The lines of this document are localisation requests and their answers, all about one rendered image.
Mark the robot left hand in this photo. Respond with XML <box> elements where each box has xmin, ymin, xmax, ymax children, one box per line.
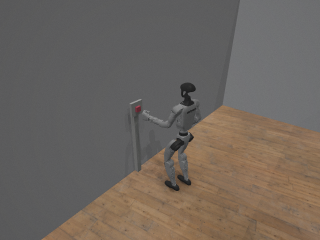
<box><xmin>142</xmin><ymin>110</ymin><xmax>150</xmax><ymax>121</ymax></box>

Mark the panel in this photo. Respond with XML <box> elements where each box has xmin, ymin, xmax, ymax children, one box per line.
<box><xmin>129</xmin><ymin>99</ymin><xmax>143</xmax><ymax>172</ymax></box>

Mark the button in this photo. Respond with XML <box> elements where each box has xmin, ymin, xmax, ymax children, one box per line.
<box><xmin>135</xmin><ymin>105</ymin><xmax>141</xmax><ymax>113</ymax></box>

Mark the robot left upper arm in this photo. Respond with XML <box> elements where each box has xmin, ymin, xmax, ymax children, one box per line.
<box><xmin>165</xmin><ymin>105</ymin><xmax>184</xmax><ymax>128</ymax></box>

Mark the robot left forearm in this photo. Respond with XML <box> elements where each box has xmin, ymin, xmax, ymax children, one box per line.
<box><xmin>147</xmin><ymin>115</ymin><xmax>168</xmax><ymax>128</ymax></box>

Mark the left robot foot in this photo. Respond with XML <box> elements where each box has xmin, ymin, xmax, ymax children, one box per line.
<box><xmin>165</xmin><ymin>180</ymin><xmax>180</xmax><ymax>191</ymax></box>

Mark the right robot thigh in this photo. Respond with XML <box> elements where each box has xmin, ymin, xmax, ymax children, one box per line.
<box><xmin>178</xmin><ymin>132</ymin><xmax>194</xmax><ymax>161</ymax></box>

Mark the robot right upper arm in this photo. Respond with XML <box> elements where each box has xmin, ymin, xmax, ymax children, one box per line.
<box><xmin>192</xmin><ymin>99</ymin><xmax>202</xmax><ymax>122</ymax></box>

